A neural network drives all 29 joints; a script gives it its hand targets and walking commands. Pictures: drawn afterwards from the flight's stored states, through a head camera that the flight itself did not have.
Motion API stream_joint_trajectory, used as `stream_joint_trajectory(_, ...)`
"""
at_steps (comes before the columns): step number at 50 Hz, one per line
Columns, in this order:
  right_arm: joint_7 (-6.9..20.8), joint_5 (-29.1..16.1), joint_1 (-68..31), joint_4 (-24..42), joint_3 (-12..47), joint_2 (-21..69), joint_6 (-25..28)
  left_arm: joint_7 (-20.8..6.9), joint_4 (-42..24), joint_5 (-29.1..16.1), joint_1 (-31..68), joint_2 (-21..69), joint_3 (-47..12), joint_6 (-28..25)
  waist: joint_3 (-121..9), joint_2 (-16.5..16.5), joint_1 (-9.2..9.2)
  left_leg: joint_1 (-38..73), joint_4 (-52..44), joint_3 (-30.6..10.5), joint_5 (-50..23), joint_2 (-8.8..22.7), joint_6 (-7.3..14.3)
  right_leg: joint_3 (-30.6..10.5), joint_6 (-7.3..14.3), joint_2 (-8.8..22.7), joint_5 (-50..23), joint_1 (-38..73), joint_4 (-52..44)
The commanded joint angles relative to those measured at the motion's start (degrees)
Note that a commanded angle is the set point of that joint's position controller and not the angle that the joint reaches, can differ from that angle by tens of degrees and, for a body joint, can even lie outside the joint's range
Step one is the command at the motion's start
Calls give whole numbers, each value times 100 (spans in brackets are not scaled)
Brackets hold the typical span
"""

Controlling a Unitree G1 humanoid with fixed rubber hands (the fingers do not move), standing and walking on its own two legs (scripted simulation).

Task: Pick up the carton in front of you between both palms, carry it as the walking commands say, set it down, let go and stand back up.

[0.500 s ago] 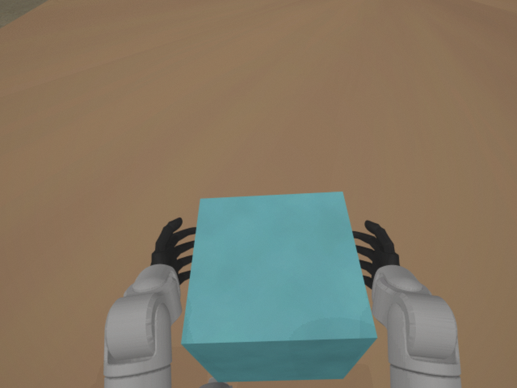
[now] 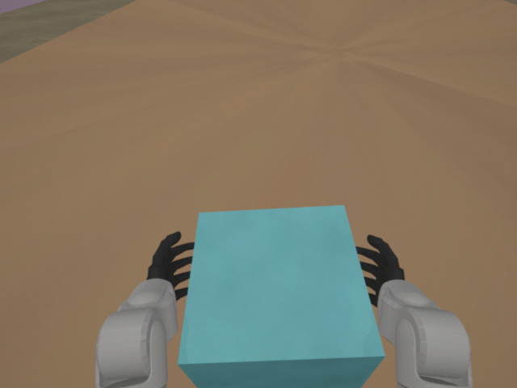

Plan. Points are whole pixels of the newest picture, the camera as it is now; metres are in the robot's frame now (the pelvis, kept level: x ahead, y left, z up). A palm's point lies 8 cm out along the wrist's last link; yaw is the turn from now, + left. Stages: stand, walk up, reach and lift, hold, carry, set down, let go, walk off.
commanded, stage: carry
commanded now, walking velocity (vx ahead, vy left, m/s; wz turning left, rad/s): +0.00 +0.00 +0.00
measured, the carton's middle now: (276, 312) +0.26 -0.01 +0.03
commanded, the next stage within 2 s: none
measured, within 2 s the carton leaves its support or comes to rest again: neither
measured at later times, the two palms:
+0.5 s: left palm (183, 222) +0.40 +0.15 +0.08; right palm (350, 216) +0.42 -0.15 +0.07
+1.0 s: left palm (179, 243) +0.40 +0.17 +0.03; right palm (336, 236) +0.42 -0.13 +0.02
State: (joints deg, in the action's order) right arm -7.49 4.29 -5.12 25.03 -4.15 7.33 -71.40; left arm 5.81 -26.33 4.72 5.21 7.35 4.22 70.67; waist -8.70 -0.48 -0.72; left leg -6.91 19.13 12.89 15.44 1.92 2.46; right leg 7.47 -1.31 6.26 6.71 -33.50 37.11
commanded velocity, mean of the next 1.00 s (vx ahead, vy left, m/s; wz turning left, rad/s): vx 0.00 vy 0.00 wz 0.00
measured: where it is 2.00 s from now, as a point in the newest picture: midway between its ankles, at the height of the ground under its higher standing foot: outside the picture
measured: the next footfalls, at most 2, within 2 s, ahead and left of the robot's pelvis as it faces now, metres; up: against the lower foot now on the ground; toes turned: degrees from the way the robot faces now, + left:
right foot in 0.10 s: +0.24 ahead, -0.13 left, +0.00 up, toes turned -10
left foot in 0.24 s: +0.06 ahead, +0.09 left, +0.00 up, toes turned +15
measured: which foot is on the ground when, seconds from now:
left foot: down 0.00-0.14, up 0.16-0.22, down 0.24-1.00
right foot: up 0.00-0.08, down 0.10-1.00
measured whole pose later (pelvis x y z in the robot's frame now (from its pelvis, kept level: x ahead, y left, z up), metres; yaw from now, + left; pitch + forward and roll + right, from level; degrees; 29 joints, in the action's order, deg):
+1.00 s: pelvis +0.13 +0.00 -0.02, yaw +4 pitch +2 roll -1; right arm -2.4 13.5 -10.2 -6.7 -8.2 7.8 -46.6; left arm 1.6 6.3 13.1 10.9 7.9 8.1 45.8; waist -6.1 -1.3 0.2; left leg -6.6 31.6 9.7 26.7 3.3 0.3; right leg 13.5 0.5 6.2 11.6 -22.4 32.9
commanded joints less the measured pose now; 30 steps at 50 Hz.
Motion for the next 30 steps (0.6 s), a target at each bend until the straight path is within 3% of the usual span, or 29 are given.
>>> stream_joint_trajectory(1, 1152, -1912, -2232, 423, 3687, 4599, 23, -849, -122, -1890, 2101, 4900, -3898, 90, -474, -817, -16, 203, -150, -232, -3294, 1157, 206, 371, -8, -260, -655, 674, -455)
stream_joint_trajectory(2, 1142, -1883, -2248, 388, 3679, 4588, 3, -866, -125, -1902, 2111, 4836, -3842, 98, -493, -683, -13, 174, 76, -128, -3133, 1169, 148, 466, 22, -306, -860, 977, -682)
stream_joint_trajectory(4, 1136, -1835, -2332, 367, 3653, 4532, -10, -908, -63, -1915, 2068, 4796, -3790, 105, -501, -492, 77, -40, 748, 27, -2887, 904, -213, 622, 22, -349, -1515, 1895, -1623)
stream_joint_trajectory(5, 1128, -1784, -2286, 337, 3634, 4456, -16, -936, -10, -1930, 2022, 4811, -3774, 120, -733, -325, 70, -357, 1111, -44, -2523, 834, -403, 434, 61, -70, -2290, 2749, -1537)
stream_joint_trajectory(6, 1133, -1754, -2198, 253, 3628, 4430, -23, -941, 93, -1843, 1968, 4692, -3669, 118, -1084, 265, 85, -1102, 1723, -217, -1251, 653, -615, -345, 317, 796, -4267, 3754, -1008)
stream_joint_trajectory(7, 1140, -1848, -2279, 359, 3732, 4513, -31, -944, 231, -1847, 1896, 4811, -3680, 57, -1652, 837, 147, -1633, 2292, -442, 208, 385, -684, -1186, 953, 1398, -5025, 4540, -923)
stream_joint_trajectory(8, 1165, -1969, -2537, 586, 3898, 4687, 1, -951, 216, -1873, 1843, 5057, -3711, -42, -1895, 1188, 167, -1636, 2530, -542, 1563, 213, -666, -1556, 1235, 1592, -5076, 4452, -1223)
stream_joint_trajectory(9, 1180, -2035, -2587, 524, 3983, 4864, 42, -968, 98, -1918, 1917, 5241, -3733, -102, -1907, 1066, 142, -1489, 2262, -794, 2014, 281, -578, -1382, 1213, 1525, -4424, 4199, -1373)
stream_joint_trajectory(10, 1204, -2065, -2579, 529, 4047, 5109, 100, -983, 51, -1939, 1950, 5397, -3795, -163, -1866, 947, 93, -1249, 1533, -850, 2025, 281, -499, -1152, 1050, 1343, -3622, 3904, -1526)
stream_joint_trajectory(12, 1218, -2087, -2719, 661, 4097, 5289, 220, -1014, -75, -1952, 2033, 5569, -3851, -244, -1661, 782, 52, -570, 240, -758, 511, 339, -418, -530, 578, 925, -2290, 3324, -1427)
stream_joint_trajectory(13, 1228, -2059, -2598, 643, 4095, 5315, 244, -1028, -125, -1936, 2009, 5562, -3872, -258, -1609, 593, 72, -332, 272, -788, 21, 472, -459, -311, 416, 757, -1930, 3018, -1345)
stream_joint_trajectory(15, 1204, -2008, -2470, 609, 4060, 5307, 295, -1046, -298, -2056, 2131, 5520, -3993, -289, -1516, -47, 93, -221, 786, -881, -1489, 774, -438, -24, 331, 494, -2449, 2764, -877)
stream_joint_trajectory(17, 1174, -1960, -2297, 592, 3960, 5078, 299, -1009, -246, -2023, 1969, 5303, -3988, -285, -1606, -75, 57, -192, 983, -830, -2474, 779, -476, 21, 380, 442, -3001, 2783, -450)
stream_joint_trajectory(21, 1165, -1825, -2202, 414, 3880, 4701, 297, -996, -103, -1896, 1903, 4936, -3913, -253, -1520, 18, 62, -271, 1167, -743, -2916, 685, -500, 92, 409, 403, -3627, 2727, -248)
stream_joint_trajectory(24, 1231, -1753, -2320, 167, 3836, 4561, 350, -1045, 142, -1816, 2095, 4792, -3903, -294, -1330, -13, 67, -243, 1089, -737, -2878, 677, -497, 67, 388, 403, -3355, 2606, -265)
stream_joint_trajectory(26, 1275, -1688, -2368, -89, 3749, 4492, 432, -1084, 359, -1733, 2126, 4738, -3856, -374, -1256, -140, 60, -118, 1058, -761, -3312, 732, -450, 128, 331, 333, -2909, 2500, -211)
stream_joint_trajectory(28, 1331, -1547, -2382, -406, 3653, 4449, 551, -1128, 568, -1619, 2261, 4656, -3787, -480, -1091, -263, 63, -80, 1015, -723, -3295, 799, -402, 117, 280, 328, -2414, 2264, -213)
stream_joint_trajectory(30, 1394, -1480, -2443, -584, 3596, 4458, 744, -1192, 901, -1514, 2250, 4738, -3697, -650, -1089, -161, 56, -110, 1028, -728, -3356, 830, -373, 137, 244, 335, -2251, 2295, -197)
